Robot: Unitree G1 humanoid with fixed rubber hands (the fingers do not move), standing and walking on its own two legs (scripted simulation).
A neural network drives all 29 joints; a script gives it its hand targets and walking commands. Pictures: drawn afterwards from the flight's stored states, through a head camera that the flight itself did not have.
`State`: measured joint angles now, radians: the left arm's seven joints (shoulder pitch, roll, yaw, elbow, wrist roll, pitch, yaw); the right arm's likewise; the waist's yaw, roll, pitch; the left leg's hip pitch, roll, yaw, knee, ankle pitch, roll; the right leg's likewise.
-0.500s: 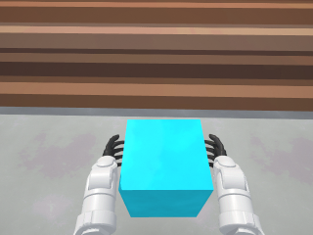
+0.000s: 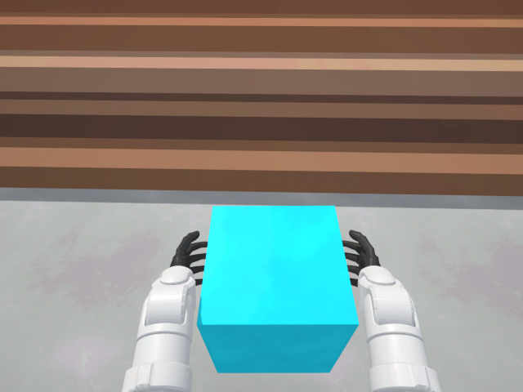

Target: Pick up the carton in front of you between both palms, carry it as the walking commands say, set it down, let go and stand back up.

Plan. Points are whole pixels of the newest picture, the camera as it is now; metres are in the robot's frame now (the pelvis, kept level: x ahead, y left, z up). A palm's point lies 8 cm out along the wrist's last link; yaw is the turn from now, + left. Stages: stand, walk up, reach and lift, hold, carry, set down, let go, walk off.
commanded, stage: hold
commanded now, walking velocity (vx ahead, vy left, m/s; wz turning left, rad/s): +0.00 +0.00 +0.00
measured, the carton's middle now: (273, 293) +0.30 +0.00 -0.04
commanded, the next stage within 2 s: carry in 1.22 s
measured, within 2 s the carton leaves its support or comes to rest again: neither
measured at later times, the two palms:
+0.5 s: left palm (178, 275) +0.28 +0.15 +0.05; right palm (371, 275) +0.28 -0.15 +0.05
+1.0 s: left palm (180, 273) +0.28 +0.15 +0.05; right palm (371, 273) +0.28 -0.15 +0.05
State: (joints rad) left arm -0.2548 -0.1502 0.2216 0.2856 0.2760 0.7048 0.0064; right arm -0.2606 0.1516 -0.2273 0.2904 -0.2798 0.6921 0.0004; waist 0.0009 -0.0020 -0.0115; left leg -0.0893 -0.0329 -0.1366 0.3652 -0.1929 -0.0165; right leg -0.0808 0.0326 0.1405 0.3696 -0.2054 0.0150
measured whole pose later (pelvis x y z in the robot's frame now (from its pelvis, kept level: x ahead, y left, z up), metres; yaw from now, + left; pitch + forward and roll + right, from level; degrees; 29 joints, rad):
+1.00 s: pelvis +0.00 +0.00 +0.00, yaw +0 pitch -7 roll +0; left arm -0.26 -0.15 0.21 0.23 0.28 0.77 0.00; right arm -0.27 0.15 -0.22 0.24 -0.28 0.76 0.01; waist 0.00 0.00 0.00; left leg -0.05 -0.03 -0.13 0.34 -0.18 -0.02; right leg -0.04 0.03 0.13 0.35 -0.19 0.01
